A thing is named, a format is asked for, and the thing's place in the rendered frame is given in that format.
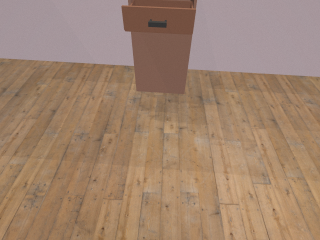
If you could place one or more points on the cabinet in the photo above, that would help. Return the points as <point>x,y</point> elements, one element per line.
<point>161,60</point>

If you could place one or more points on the handle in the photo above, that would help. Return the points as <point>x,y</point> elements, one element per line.
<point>157,24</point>

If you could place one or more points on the drawer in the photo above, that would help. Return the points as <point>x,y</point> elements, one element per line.
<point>179,16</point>

